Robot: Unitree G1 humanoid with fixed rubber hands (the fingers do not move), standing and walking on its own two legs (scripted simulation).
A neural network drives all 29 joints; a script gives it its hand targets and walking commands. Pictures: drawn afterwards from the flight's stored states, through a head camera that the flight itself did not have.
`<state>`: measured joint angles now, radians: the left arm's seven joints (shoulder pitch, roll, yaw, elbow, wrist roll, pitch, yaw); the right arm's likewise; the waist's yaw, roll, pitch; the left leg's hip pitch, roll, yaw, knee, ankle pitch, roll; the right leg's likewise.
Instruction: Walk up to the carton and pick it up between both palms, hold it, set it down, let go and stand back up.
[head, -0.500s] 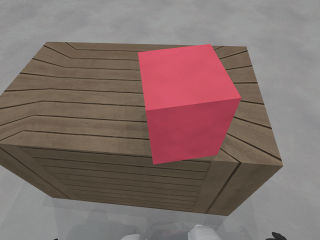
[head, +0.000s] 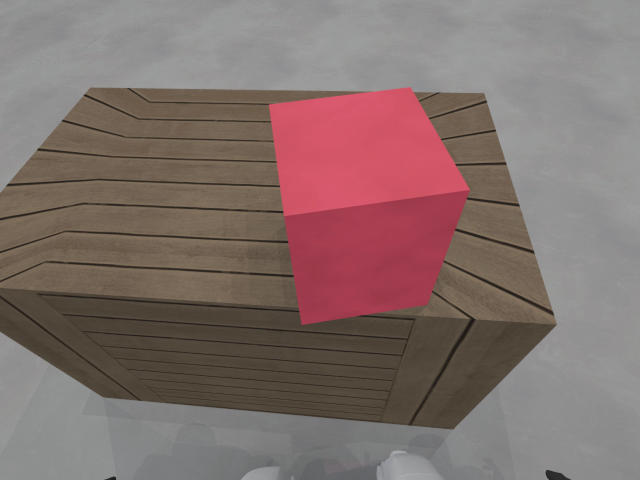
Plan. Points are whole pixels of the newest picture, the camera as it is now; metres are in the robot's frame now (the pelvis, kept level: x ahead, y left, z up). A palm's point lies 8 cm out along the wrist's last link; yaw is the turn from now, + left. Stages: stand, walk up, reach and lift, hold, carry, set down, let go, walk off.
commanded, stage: walk up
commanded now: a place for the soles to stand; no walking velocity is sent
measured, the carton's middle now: (353, 211) +0.46 -0.03 +0.05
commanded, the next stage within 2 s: reach and lift in 0.12 s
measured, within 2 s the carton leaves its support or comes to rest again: neither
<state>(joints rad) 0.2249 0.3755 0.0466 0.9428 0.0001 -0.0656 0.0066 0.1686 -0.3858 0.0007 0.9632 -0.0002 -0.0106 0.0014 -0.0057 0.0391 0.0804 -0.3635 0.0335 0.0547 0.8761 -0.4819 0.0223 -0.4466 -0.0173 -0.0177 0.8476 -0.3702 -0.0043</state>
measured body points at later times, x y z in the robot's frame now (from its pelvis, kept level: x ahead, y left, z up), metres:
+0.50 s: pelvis +0.01 -0.05 -0.01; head +0.06 -0.06 +0.44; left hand +0.22 +0.25 -0.07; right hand +0.17 -0.34 -0.12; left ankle +0.00 +0.11 -0.70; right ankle +0.05 -0.13 -0.70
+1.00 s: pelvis -0.04 -0.03 +0.02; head -0.04 -0.03 +0.47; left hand +0.11 +0.25 -0.04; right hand +0.13 -0.30 -0.06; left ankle +0.00 +0.11 -0.70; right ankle +0.05 -0.12 -0.70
